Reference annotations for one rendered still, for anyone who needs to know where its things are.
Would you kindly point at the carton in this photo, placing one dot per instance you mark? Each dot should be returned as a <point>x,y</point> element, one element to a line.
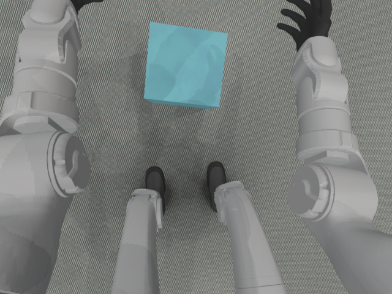
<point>184,66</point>

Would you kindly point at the robot right thigh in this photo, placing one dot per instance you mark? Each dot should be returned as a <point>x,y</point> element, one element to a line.
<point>254,266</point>

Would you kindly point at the robot left upper arm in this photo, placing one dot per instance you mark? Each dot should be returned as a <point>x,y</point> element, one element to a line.
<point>39,175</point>

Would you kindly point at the robot right hand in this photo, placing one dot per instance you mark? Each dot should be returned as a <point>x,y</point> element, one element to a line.
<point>316,23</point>

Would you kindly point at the robot left hand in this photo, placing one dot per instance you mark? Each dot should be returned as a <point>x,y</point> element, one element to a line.
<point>78,4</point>

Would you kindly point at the right robot shin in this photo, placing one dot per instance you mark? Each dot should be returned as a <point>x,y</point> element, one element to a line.
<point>230,184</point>

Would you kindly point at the robot left forearm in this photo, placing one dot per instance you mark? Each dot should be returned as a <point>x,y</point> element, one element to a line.
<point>45,73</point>

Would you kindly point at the robot right forearm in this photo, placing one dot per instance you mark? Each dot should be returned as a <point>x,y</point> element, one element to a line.
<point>323,112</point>

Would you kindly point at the robot right upper arm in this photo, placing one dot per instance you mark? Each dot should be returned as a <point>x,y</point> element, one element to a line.
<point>338,204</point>

